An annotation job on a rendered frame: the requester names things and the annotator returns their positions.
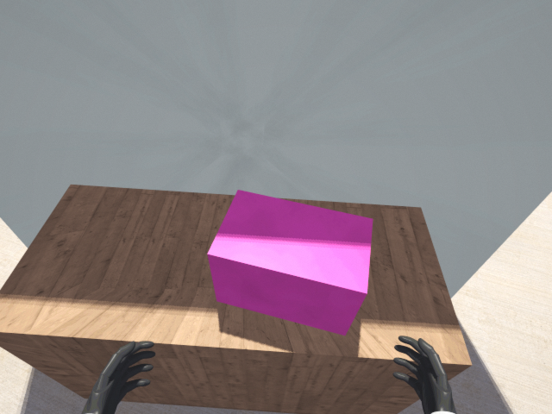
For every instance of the robot left hand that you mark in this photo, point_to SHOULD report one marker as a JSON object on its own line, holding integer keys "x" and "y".
{"x": 112, "y": 384}

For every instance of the pedestal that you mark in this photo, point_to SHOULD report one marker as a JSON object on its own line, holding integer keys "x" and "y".
{"x": 114, "y": 265}

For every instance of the carton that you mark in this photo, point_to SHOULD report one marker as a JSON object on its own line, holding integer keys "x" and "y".
{"x": 293, "y": 261}

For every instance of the robot right hand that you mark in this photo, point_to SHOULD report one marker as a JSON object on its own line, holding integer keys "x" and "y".
{"x": 431, "y": 385}

